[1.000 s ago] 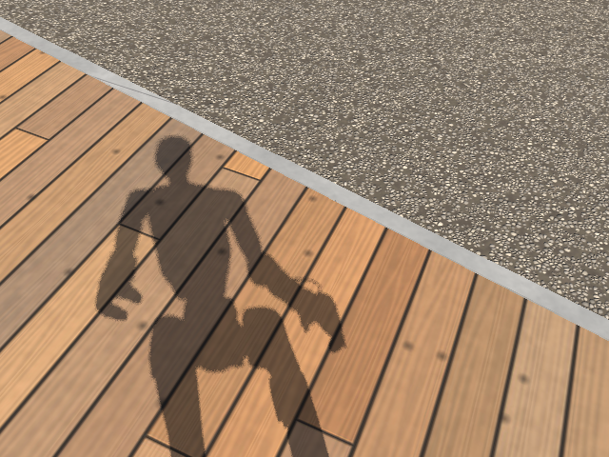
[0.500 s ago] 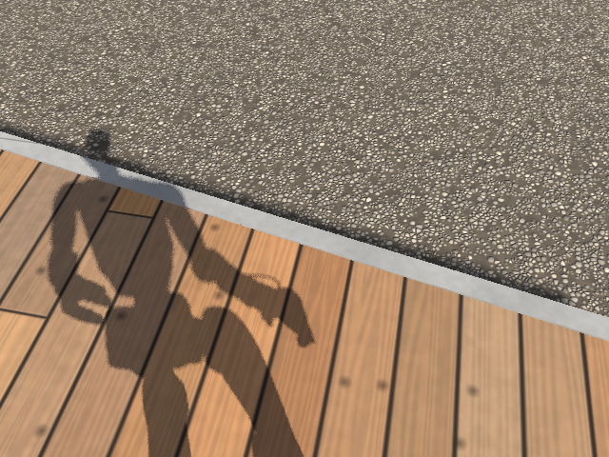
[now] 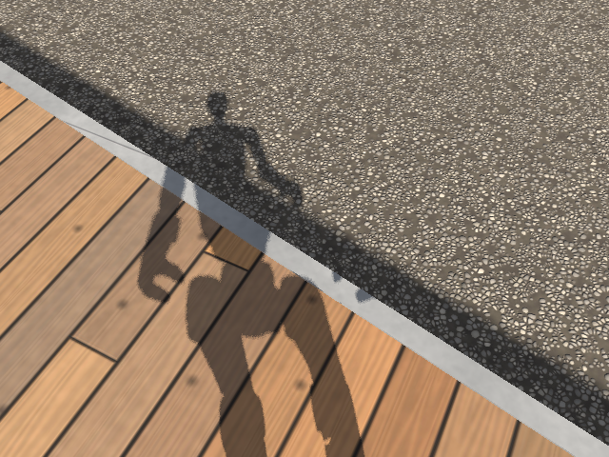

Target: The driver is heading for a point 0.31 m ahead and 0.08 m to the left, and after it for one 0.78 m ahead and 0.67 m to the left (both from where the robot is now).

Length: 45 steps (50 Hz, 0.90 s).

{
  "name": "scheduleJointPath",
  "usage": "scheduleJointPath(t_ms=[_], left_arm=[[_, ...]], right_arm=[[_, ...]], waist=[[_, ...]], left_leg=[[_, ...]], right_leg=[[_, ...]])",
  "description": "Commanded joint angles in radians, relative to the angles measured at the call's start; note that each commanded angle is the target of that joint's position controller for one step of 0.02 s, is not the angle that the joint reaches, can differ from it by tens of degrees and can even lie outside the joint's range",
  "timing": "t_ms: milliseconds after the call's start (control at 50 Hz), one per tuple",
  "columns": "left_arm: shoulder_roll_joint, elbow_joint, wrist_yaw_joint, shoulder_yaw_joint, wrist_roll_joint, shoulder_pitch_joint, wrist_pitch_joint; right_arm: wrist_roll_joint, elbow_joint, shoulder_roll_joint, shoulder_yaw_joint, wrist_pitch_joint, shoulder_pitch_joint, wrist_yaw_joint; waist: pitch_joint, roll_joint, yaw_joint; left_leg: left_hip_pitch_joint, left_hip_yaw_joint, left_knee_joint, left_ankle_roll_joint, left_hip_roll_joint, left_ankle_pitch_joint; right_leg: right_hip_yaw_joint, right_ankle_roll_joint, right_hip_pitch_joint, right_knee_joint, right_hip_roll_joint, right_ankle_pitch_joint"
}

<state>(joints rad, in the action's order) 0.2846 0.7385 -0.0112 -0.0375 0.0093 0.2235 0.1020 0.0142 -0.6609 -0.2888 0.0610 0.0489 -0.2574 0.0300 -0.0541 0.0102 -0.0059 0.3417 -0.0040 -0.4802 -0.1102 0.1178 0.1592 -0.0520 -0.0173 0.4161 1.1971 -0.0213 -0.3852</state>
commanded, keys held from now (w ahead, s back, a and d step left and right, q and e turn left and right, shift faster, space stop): w+q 0.52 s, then q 0.48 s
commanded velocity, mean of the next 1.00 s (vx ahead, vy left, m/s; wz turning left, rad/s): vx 0.36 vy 0.00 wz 0.58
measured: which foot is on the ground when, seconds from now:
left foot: down 0.00-0.32, up 0.34-0.78, down 0.80-1.00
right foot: up 0.00-0.28, down 0.30-0.78, up 0.80-1.00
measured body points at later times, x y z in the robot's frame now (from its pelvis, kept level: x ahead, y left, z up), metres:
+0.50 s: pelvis +0.27 -0.05 +0.00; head +0.28 -0.05 +0.45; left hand +0.32 +0.24 -0.09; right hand +0.46 -0.29 -0.10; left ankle +0.21 +0.08 -0.63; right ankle +0.33 -0.14 -0.73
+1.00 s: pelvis +0.39 +0.04 +0.00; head +0.42 +0.09 +0.45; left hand +0.38 +0.37 -0.10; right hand +0.68 -0.09 -0.08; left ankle +0.41 +0.16 -0.73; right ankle +0.49 -0.09 -0.67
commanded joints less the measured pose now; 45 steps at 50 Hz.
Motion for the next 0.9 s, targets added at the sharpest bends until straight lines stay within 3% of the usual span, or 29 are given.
scheduleJointPath(t_ms=[20, 80, 120, 180, 240, 280, 300, 320, 340, 360, 380, 400, 420, 440, 480, 540, 580, 640, 720, 760, 780, 800, 820, 840, 860, 880, 900], left_arm=[[0.116, -0.081, 0.007, -0.034, -0.020, 0.004, 0.010], [0.074, -0.103, 0.016, -0.019, -0.028, -0.070, -0.004], [0.043, -0.124, 0.015, -0.008, -0.021, -0.159, -0.001], [0.051, -0.149, 0.010, -0.014, -0.009, -0.231, 0.006], [0.096, -0.162, 0.000, -0.042, -0.001, -0.225, 0.017], [0.108, -0.150, -0.002, -0.059, -0.002, -0.133, 0.024], [0.131, -0.139, 0.000, -0.072, -0.015, -0.045, 0.029], [0.189, -0.137, 0.003, -0.085, -0.026, 0.071, 0.029], [0.226, -0.107, -0.004, -0.095, -0.011, 0.129, 0.011], [0.147, -0.128, -0.006, -0.080, 0.007, 0.095, 0.005], [0.109, -0.132, -0.001, -0.068, 0.009, 0.055, -0.003], [0.094, -0.130, 0.004, -0.058, -0.004, 0.014, -0.009], [0.074, -0.125, 0.008, -0.052, -0.015, -0.018, -0.011], [0.065, -0.119, 0.012, -0.048, -0.023, -0.038, -0.009], [0.042, -0.103, 0.012, -0.046, -0.020, -0.035, 0.002], [0.075, -0.074, 0.013, -0.061, -0.024, -0.022, 0.007], [0.094, -0.066, 0.021, -0.065, -0.025, -0.045, -0.005], [0.129, -0.066, 0.030, -0.075, -0.009, -0.070, -0.034], [0.172, -0.047, 0.031, -0.090, 0.030, -0.046, -0.063], [0.173, -0.052, 0.034, -0.092, 0.049, -0.072, -0.074], [0.145, -0.050, 0.030, -0.086, 0.048, -0.053, -0.071], [0.091, -0.076, 0.023, -0.066, 0.005, -0.010, -0.066], [0.027, -0.099, 0.017, -0.040, -0.031, 0.066, -0.065], [0.097, -0.092, 0.010, -0.050, -0.008, 0.004, -0.073], [0.111, -0.115, 0.011, -0.053, 0.020, -0.058, -0.079], [0.107, -0.104, 0.023, -0.057, 0.013, -0.079, -0.084], [0.110, -0.105, 0.035, -0.061, 0.003, -0.092, -0.091]], right_arm=[[-0.007, 0.081, -0.115, 0.034, 0.016, 0.012, -0.018], [-0.002, 0.061, -0.149, 0.044, 0.012, -0.015, -0.038], [0.008, 0.045, -0.152, 0.045, 0.003, -0.041, -0.050], [0.012, 0.023, -0.161, 0.049, -0.011, -0.090, -0.055], [0.017, 0.023, -0.141, 0.049, -0.019, -0.087, -0.060], [0.020, 0.032, -0.124, 0.045, -0.024, -0.058, -0.067], [0.013, 0.045, -0.080, 0.031, -0.024, -0.052, -0.065], [-0.010, 0.061, -0.008, 0.006, -0.025, -0.128, -0.061], [0.034, 0.071, -0.010, 0.000, -0.021, -0.271, -0.058], [0.044, 0.034, -0.109, 0.022, -0.023, -0.239, -0.062], [0.034, 0.049, -0.147, 0.037, -0.029, -0.120, -0.061], [0.022, 0.053, -0.141, 0.040, -0.032, -0.069, -0.063], [0.016, 0.060, -0.130, 0.044, -0.032, -0.052, -0.062], [0.021, 0.053, -0.109, 0.043, -0.036, -0.070, -0.058], [0.024, 0.040, -0.084, 0.042, -0.045, -0.088, -0.056], [0.020, 0.065, -0.061, 0.034, -0.049, -0.021, -0.055], [0.007, 0.074, -0.035, 0.023, -0.054, 0.001, -0.047], [0.007, 0.085, -0.017, 0.010, -0.048, 0.062, -0.020], [0.012, 0.111, -0.050, 0.024, -0.054, 0.097, 0.011], [0.007, 0.092, -0.093, 0.051, -0.057, -0.005, 0.012], [0.000, 0.067, -0.147, 0.079, -0.055, -0.098, -0.001], [0.000, 0.085, -0.259, 0.104, -0.055, -0.143, -0.025], [-0.025, 0.135, -0.295, 0.090, -0.045, -0.068, -0.024], [-0.019, 0.142, -0.227, 0.074, -0.042, -0.052, -0.008], [-0.015, 0.122, -0.198, 0.068, -0.038, -0.006, 0.000], [0.004, 0.119, -0.169, 0.061, -0.040, 0.049, -0.002], [0.012, 0.124, -0.143, 0.054, -0.048, 0.097, -0.010]], waist=[[0.089, -0.022, 0.025], [0.054, -0.043, 0.007], [0.052, -0.062, -0.030], [0.069, -0.094, -0.066], [0.088, -0.123, -0.042], [0.107, -0.143, 0.026], [0.177, -0.112, 0.069], [0.323, 0.081, 0.070], [0.409, 0.381, 0.020], [0.279, 0.203, 0.048], [0.148, 0.114, 0.068], [0.074, 0.048, 0.056], [0.036, 0.070, 0.036], [0.021, 0.108, 0.013], [0.039, 0.121, 0.010], [0.021, 0.070, 0.014], [0.028, 0.068, 0.007], [0.034, 0.072, 0.034], [0.056, 0.075, 0.043], [0.104, 0.064, -0.024], [0.157, 0.000, -0.072], [0.224, -0.232, -0.064], [0.358, -0.332, 0.025], [0.421, -0.151, -0.044], [0.313, -0.137, -0.027], [0.210, -0.070, -0.007], [0.166, -0.084, 0.006]], left_leg=[[-0.196, -0.383, 0.249, -0.210, -0.276, -0.180], [-0.069, -0.274, 0.250, -0.190, -0.228, -0.268], [-0.019, -0.222, 0.222, -0.143, -0.174, -0.218], [-0.028, -0.259, 0.178, -0.104, -0.171, -0.154], [-0.127, -0.375, 0.084, -0.084, -0.212, -0.079], [-0.148, -0.408, -0.013, -0.054, -0.210, -0.120], [-0.109, -0.366, -0.158, -0.020, -0.162, -0.096], [0.043, -0.272, -0.452, 0.026, -0.072, 0.235], [0.336, -0.184, -0.718, 0.067, -0.018, 0.504], [0.445, -0.173, -0.853, 0.093, -0.103, 0.408], [0.471, -0.141, -0.895, 0.105, -0.127, 0.314], [0.438, -0.126, -0.887, 0.114, -0.153, 0.253], [0.413, -0.130, -0.847, 0.119, -0.179, 0.207], [0.360, -0.122, -0.818, 0.121, -0.202, 0.180], [0.318, -0.104, -0.797, 0.130, -0.209, 0.143], [0.376, -0.117, -0.687, 0.150, -0.224, 0.087], [0.352, -0.096, -0.557, 0.167, -0.226, 0.051], [0.254, -0.018, -0.361, 0.163, -0.218, -0.073], [0.164, 0.037, -0.207, 0.118, -0.187, -0.019], [0.017, 0.072, -0.106, 0.070, -0.133, -0.019], [-0.150, 0.067, -0.019, 0.030, -0.088, -0.156], [-0.366, -0.234, 0.001, -0.066, -0.293, -0.623], [-0.491, -0.645, 0.014, -0.289, -0.513, -0.759], [-0.467, -0.589, 0.063, -0.306, -0.500, -0.641], [-0.376, -0.516, 0.105, -0.268, -0.453, -0.399], [-0.284, -0.433, 0.123, -0.192, -0.379, -0.244], [-0.197, -0.379, 0.134, -0.152, -0.336, -0.197]], right_leg=[[-0.039, 0.036, 0.212, -0.080, -0.070, 0.062], [0.002, 0.090, 0.181, -0.267, -0.057, 0.186], [0.022, 0.101, 0.106, -0.441, -0.017, 0.360], [0.019, 0.101, 0.023, -0.584, 0.040, 0.481], [-0.033, 0.069, -0.004, -0.667, 0.042, 0.392], [-0.024, 0.021, -0.120, -0.727, 0.030, 0.387], [-0.054, -0.016, -0.281, -0.732, -0.029, 0.392], [-0.261, -0.081, -0.556, -0.706, -0.225, 0.433], [-0.732, -0.245, -0.738, -0.838, -0.426, 0.025], [-0.768, -0.225, -0.640, -0.909, -0.400, -0.297], [-0.616, -0.181, -0.514, -0.924, -0.350, -0.276], [-0.473, -0.160, -0.389, -0.936, -0.308, -0.135], [-0.366, -0.154, -0.312, -0.950, -0.263, -0.036], [-0.270, -0.141, -0.252, -0.973, -0.227, 0.030], [-0.154, -0.149, -0.232, -0.984, -0.201, 0.174], [-0.065, -0.183, -0.275, -0.994, -0.234, 0.396], [0.028, -0.184, -0.302, -0.953, -0.237, 0.676], [0.145, -0.163, -0.300, -0.931, -0.218, 0.764], [0.179, -0.133, -0.378, -0.838, -0.256, 0.779], [0.213, -0.093, -0.374, -0.655, -0.241, 0.852], [0.243, -0.046, -0.313, -0.465, -0.186, 0.775], [0.266, 0.031, -0.083, -0.138, -0.094, 0.249], [0.108, 0.082, 0.138, 0.137, 0.083, -0.393], [-0.034, 0.082, 0.164, 0.184, 0.048, -0.340], [-0.014, 0.061, 0.223, 0.142, 0.026, -0.251], [-0.020, 0.051, 0.230, 0.051, -0.014, -0.174], [-0.020, 0.052, 0.197, -0.023, -0.028, -0.119]])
